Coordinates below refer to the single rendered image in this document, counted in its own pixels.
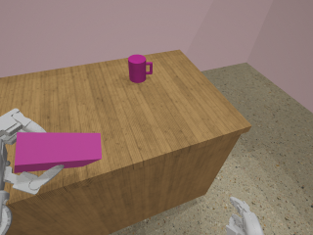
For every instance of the sponge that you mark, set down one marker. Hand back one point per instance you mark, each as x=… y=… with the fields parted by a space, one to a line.
x=36 y=151

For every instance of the left robot forearm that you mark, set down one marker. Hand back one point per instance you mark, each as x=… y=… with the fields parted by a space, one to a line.
x=6 y=216

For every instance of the robot right hand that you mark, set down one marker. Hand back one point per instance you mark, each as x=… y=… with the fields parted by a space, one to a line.
x=248 y=224

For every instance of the table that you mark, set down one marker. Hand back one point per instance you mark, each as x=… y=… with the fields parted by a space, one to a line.
x=163 y=142

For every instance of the robot left hand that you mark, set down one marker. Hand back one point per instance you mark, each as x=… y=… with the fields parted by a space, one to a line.
x=10 y=124

